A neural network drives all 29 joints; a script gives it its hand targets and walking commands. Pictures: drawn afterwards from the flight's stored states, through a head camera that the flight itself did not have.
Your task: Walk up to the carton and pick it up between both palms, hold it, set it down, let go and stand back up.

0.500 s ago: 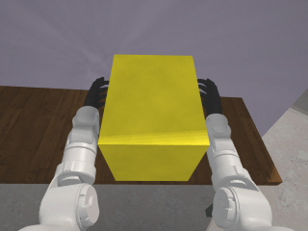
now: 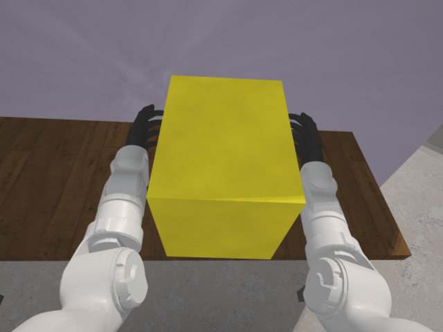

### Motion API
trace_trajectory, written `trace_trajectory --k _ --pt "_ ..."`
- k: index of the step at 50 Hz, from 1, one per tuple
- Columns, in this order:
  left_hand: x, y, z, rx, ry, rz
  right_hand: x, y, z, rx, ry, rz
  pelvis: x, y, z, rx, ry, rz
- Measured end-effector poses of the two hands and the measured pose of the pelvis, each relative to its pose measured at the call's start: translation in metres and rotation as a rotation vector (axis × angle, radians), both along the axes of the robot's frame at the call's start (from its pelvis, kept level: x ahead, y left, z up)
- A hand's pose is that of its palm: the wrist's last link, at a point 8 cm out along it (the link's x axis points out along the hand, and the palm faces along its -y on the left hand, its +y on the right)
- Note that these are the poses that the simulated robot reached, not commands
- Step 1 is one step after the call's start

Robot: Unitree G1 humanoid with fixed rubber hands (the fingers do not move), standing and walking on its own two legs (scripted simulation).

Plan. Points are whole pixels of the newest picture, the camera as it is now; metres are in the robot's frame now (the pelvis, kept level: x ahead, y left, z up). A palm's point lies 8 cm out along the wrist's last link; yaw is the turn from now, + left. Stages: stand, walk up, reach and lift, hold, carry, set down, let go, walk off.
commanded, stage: set down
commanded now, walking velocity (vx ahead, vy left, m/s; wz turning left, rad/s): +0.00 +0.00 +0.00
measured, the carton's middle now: (222, 170) +0.42 +0.01 +0.03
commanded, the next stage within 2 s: none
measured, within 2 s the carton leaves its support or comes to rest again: rests again in 0.76 s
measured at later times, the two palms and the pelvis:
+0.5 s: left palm (143, 150) +0.43 +0.18 +0.06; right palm (303, 160) +0.43 -0.14 +0.07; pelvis +0.01 +0.00 +0.00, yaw +0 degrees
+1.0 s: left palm (143, 154) +0.42 +0.17 +0.06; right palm (305, 163) +0.42 -0.15 +0.08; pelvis +0.00 +0.00 +0.00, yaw +0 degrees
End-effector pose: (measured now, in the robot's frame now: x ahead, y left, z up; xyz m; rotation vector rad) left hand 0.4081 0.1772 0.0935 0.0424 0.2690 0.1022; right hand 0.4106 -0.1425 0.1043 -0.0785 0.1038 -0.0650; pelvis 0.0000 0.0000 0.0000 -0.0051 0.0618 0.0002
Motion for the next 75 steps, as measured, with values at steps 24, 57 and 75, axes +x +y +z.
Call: trace_trajectory --k 24,57,75 --pt "0.019 -0.001 -0.033 -0.002 0.05 -0.013 0.017 -0.002 -0.03 0.003 0.053 -0.007 0.013 0.0 -0.002 0.007 0.089 -0.003" --pt "0.012 -0.003 -0.034 -0.002 0.025 -0.025 0.006 -0.003 -0.028 -0.029 0.043 -0.01 0.0 0.0 -0.002 0.004 0.105 -0.008" --pt "0.013 -0.009 -0.034 -0.003 0.019 -0.024 0.004 -0.011 -0.036 -0.025 0.049 -0.008 0.003 0.0 -0.002 0.004 0.099 -0.013"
